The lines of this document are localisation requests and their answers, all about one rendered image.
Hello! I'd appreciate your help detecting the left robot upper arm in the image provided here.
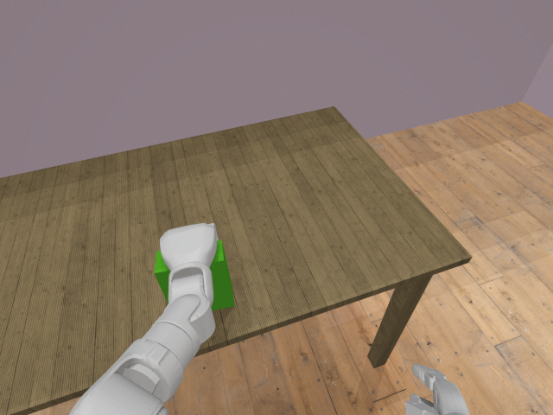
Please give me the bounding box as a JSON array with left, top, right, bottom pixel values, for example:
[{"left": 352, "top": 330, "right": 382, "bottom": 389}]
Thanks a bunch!
[{"left": 77, "top": 372, "right": 168, "bottom": 415}]

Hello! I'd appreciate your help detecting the table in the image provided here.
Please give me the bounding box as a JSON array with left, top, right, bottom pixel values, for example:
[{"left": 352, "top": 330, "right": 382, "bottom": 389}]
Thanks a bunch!
[{"left": 0, "top": 106, "right": 472, "bottom": 415}]

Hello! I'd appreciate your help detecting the robot left hand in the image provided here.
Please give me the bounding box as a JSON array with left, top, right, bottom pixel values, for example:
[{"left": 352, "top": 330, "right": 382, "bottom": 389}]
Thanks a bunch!
[{"left": 160, "top": 223, "right": 219, "bottom": 271}]

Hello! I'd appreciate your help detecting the left robot forearm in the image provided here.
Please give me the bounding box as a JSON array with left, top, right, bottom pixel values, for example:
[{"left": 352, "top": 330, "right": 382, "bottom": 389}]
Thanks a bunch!
[{"left": 69, "top": 262, "right": 215, "bottom": 415}]

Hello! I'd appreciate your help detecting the sponge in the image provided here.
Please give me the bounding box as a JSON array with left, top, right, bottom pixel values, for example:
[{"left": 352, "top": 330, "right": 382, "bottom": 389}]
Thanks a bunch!
[{"left": 155, "top": 239, "right": 234, "bottom": 310}]

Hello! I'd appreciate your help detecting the robot right hand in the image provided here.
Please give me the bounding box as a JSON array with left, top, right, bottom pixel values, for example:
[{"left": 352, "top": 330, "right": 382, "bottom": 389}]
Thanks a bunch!
[{"left": 405, "top": 364, "right": 470, "bottom": 415}]

